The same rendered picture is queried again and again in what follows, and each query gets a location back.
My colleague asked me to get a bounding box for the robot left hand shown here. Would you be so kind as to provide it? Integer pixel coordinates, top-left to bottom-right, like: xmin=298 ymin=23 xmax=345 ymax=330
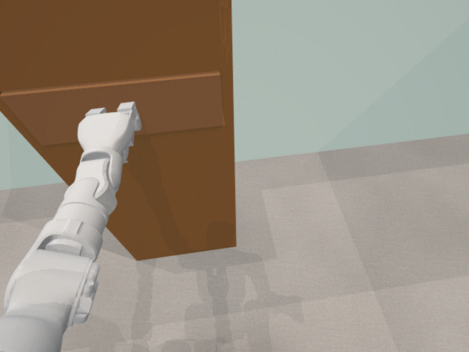
xmin=78 ymin=101 xmax=141 ymax=164

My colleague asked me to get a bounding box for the left robot upper arm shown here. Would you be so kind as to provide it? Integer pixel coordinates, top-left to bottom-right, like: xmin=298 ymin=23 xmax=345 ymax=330
xmin=0 ymin=249 xmax=100 ymax=352

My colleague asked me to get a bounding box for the handle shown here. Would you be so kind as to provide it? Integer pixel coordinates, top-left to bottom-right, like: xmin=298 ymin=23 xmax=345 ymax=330
xmin=128 ymin=133 xmax=135 ymax=147

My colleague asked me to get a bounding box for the drawer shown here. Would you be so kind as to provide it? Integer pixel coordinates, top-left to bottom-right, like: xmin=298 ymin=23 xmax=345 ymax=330
xmin=0 ymin=70 xmax=224 ymax=145

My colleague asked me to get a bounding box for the left robot forearm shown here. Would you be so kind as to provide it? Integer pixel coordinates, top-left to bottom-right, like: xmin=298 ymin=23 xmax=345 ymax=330
xmin=4 ymin=147 xmax=123 ymax=314

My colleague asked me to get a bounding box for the cabinet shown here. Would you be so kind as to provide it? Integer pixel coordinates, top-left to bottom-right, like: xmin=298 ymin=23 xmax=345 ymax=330
xmin=0 ymin=0 xmax=237 ymax=261

